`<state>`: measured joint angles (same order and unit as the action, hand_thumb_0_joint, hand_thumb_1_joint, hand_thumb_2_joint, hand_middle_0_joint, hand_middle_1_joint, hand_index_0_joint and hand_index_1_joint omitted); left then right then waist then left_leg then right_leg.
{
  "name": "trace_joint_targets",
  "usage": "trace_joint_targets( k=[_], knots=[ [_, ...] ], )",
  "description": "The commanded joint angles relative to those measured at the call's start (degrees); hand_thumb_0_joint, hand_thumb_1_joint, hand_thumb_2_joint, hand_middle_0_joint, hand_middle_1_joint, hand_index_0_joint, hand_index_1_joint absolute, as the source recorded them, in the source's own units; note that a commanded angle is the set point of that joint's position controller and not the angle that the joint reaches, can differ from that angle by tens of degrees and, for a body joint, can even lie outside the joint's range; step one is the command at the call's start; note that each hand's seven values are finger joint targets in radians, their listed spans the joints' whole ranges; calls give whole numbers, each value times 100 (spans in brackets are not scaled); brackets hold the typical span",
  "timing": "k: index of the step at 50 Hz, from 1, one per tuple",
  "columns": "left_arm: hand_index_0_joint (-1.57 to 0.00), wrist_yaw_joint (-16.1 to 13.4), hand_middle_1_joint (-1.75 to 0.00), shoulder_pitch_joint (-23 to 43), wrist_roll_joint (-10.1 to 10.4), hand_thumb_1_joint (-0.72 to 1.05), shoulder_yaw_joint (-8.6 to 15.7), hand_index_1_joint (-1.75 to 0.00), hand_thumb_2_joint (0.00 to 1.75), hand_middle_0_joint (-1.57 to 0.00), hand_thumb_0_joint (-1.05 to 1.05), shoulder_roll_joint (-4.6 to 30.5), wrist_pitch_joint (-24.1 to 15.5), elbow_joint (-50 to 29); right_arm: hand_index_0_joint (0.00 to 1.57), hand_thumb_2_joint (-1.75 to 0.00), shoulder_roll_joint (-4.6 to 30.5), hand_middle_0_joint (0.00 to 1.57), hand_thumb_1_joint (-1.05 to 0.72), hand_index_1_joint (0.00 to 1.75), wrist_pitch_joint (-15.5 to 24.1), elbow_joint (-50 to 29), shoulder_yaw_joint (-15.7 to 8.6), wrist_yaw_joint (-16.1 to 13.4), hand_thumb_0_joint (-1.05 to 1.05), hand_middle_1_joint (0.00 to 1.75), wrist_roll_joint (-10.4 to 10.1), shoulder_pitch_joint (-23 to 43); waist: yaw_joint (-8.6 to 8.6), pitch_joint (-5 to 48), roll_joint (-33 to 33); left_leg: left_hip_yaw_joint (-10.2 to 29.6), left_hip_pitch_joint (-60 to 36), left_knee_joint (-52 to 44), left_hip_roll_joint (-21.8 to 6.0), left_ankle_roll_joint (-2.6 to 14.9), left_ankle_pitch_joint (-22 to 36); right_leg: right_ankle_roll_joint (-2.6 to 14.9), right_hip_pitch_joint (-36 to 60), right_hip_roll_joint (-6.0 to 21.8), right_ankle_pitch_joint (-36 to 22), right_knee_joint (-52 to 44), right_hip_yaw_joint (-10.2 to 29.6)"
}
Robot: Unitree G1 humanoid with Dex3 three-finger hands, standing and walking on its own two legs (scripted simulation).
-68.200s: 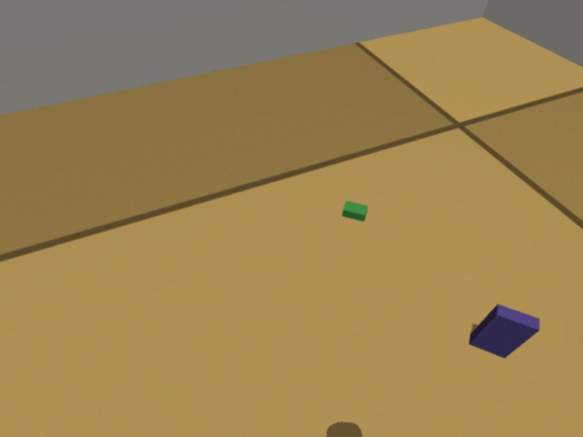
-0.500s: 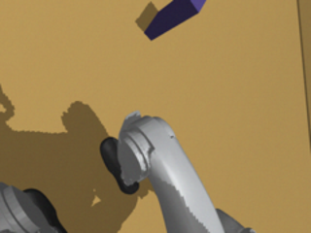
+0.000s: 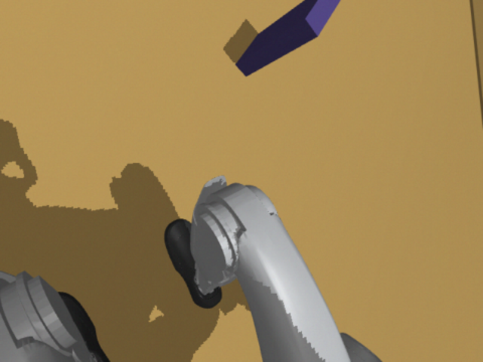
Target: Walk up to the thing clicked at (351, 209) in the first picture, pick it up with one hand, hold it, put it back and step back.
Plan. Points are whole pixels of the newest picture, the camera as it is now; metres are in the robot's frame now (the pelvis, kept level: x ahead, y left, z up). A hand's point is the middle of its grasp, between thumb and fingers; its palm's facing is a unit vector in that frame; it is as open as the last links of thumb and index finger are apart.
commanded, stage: settle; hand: left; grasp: from above
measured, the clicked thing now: out of the picture +0.49 +0.38 -0.29
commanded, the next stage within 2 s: lift in 0.42 s
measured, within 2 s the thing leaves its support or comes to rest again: neither
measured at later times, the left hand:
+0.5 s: hand out of the picture +0.46 +0.38 -0.18, palm faces -0.23 -0.36 -0.90, open 9.2 cm
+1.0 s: hand out of the picture +0.42 +0.39 -0.08, palm faces -0.29 -0.34 -0.89, open 9.2 cm
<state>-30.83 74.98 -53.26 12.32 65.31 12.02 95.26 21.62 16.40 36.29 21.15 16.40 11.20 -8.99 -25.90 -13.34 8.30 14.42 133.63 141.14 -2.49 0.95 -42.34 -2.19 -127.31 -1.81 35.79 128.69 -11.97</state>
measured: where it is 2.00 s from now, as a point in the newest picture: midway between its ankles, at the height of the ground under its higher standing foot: (148, 316)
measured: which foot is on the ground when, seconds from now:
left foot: down 0.00-1.00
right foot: down 0.00-1.00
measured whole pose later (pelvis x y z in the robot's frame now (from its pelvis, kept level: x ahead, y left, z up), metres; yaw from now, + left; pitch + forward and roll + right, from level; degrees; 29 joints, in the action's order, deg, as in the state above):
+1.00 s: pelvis +0.00 -0.01 +0.03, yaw +10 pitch +36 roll -6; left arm -11.6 59.3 -52.7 8.9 40.6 15.4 76.8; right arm 18.5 5.1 42.2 3.5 13.1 4.2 -13.7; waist -13.1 5.3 -3.8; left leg 5.5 128.1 132.0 -1.5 0.1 -40.4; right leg -0.1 -126.1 0.7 37.5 127.2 -4.5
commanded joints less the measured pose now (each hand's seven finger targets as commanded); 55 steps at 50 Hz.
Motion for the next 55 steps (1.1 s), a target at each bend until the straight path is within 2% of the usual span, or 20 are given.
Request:
trace_joint_targets(
  k=[1,5,7,12,15,18,21,22,26,28,30,33,35,37,38,44,47,48,51,55],
  knots=[
    [-84,-67,-56,1325,-37,41,27,-51,38,-80,0,1306,167,-1518,20,-90,1760,20,-91,30,-107,398,-656,30,0,30,-94,-1559,-115,4680,-4263,-468,-3455,-1422,-242,-163,2497,332,2600,-258,-2012,-871,-265],
    [-85,195,-54,800,111,41,-192,-50,39,-81,0,608,380,-992,20,-90,1669,20,-90,30,-188,387,-845,53,0,30,-192,-1590,-23,4478,-3842,-486,-3184,-1521,-191,-143,2112,366,2344,-294,-1699,-835,-269],
    [-85,303,-56,1031,86,42,-180,-52,40,-81,0,590,368,-1423,20,-90,1587,20,-90,30,-233,428,-889,42,0,30,-217,-1662,19,4701,-3856,-544,-3090,-1484,-158,-127,2098,356,2421,-285,-1755,-826,-202],
    [-86,481,-59,924,49,43,-455,-54,41,-81,0,6,351,-1007,20,-90,1522,20,-90,30,-298,524,-1000,10,0,30,-274,-1758,16,4361,-3355,-621,-2638,-1530,-77,-61,1745,345,2222,-292,-1524,-834,-148],
    [-85,474,-60,1392,-25,42,-269,-55,42,-80,0,201,286,-1504,20,-90,1578,20,-89,30,-292,600,-1086,-23,0,30,-284,-1863,125,4617,-3544,-558,-2981,-1652,-65,-113,1736,373,1945,-243,-1425,-713,-140],
    [-85,406,-61,1235,-118,41,-325,-56,44,-80,0,-58,360,-1004,20,-90,1624,20,-89,30,-280,627,-1159,-48,0,30,-302,-1825,45,4367,-3392,-556,-2980,-1746,-21,-112,1340,389,1624,-231,-1115,-709,-138],
    [-85,341,-61,1492,-173,42,-130,-56,43,-80,0,206,368,-1150,20,-90,1583,20,-89,30,-250,678,-1270,-118,0,30,-304,-1798,208,4450,-3463,-679,-2805,-1812,30,-83,918,392,1562,-211,-766,-769,-42],
    [-85,357,-61,1434,-134,42,-223,-57,45,-81,0,38,384,-963,20,-90,1549,20,-89,30,-238,647,-1298,-141,0,30,-273,-1724,141,4364,-3313,-756,-2660,-1782,48,-70,815,389,1641,-242,-672,-837,9],
    [-88,439,-62,1569,-149,45,-143,-58,49,-84,0,217,403,-1221,20,-90,1471,20,-89,30,-221,664,-1342,-202,0,30,-256,-1733,242,4755,-3175,-973,-2438,-1595,80,-11,1120,341,2010,-224,-868,-926,185],
    [-94,449,-71,1627,-180,57,35,-62,42,-86,0,416,410,-1468,20,-90,1441,20,-91,30,-276,732,-1377,-222,0,30,-276,-1872,442,5310,-3327,-1005,-2639,-1580,65,-31,1363,350,2246,-193,-1055,-845,206],
    [-94,535,-71,1502,-99,58,-48,-63,43,-86,0,138,486,-1632,20,-90,1384,20,-91,30,-303,716,-1485,-226,0,30,-345,-1830,564,5666,-3393,-1001,-2960,-1628,61,-52,1626,371,2288,-178,-1267,-819,189],
    [-93,721,-67,1465,-103,56,45,-59,41,-86,0,247,553,-2250,20,-90,1376,20,-91,30,-443,668,-1609,-213,0,30,-479,-1891,801,6311,-3644,-1063,-3291,-1654,67,-59,2126,391,2557,-157,-1704,-762,236],
    [-94,933,-69,1148,-40,57,-110,-61,42,-86,0,-62,631,-1938,20,-90,1298,20,-91,30,-557,733,-1698,-199,0,30,-525,-1883,797,6048,-3480,-1116,-3107,-1752,62,-39,2042,399,2574,-191,-1658,-827,285],
    [-89,1121,-66,874,-113,50,-45,-59,40,-83,0,37,639,-1805,20,-90,1230,20,-91,30,-678,810,-1735,-212,0,30,-569,-1905,917,5882,-3298,-1135,-2992,-1829,93,-26,1945,418,2486,-181,-1512,-887,314],
    [-90,1252,-66,954,-95,51,-116,-59,42,-84,0,-122,612,-2005,20,-90,1247,20,-91,30,-735,791,-1798,-227,0,30,-572,-1976,818,5849,-3196,-1139,-2994,-1825,111,0,1931,400,2495,-165,-1511,-963,343],
    [-91,1664,-69,508,-169,53,-298,-61,44,-85,0,-634,370,-2575,20,-90,1126,20,-91,30,-1020,649,-2064,-299,0,30,-679,-1930,1028,5862,-2827,-1210,-3151,-2185,178,8,1738,446,2585,-93,-1226,-1290,418],
    [-89,1715,-68,365,-66,51,-298,-61,43,-83,0,-803,279,-2942,20,-90,1089,20,-91,30,-1115,602,-2246,-383,0,30,-739,-1913,1149,5994,-2621,-1234,-3338,-2458,221,12,1441,464,2551,-49,-885,-1530,456],
    [-90,1710,-68,245,-10,52,-450,-61,42,-84,0,-1135,303,-2814,20,-90,1011,20,-91,30,-1130,564,-2284,-412,0,30,-772,-1886,1169,6014,-2549,-1266,-3346,-2550,220,19,1379,458,2589,-57,-884,-1615,477],
    [-88,1676,-65,286,93,48,-458,-59,42,-83,0,-1180,270,-3768,20,-90,914,20,-91,30,-1164,286,-2404,-520,0,30,-898,-1650,1434,6660,-2686,-1327,-3919,-2903,239,14,1429,454,3002,-26,-965,-1910,583],
    [-88,1669,-60,-240,190,48,-530,-55,42,-84,0,-1404,402,-3901,20,-90,827,20,-90,30,-1252,269,-2492,-700,0,30,-991,-1492,1421,6298,-2155,-1361,-3820,-3190,274,72,1172,405,3258,-40,-709,-2433,713]
  ],
)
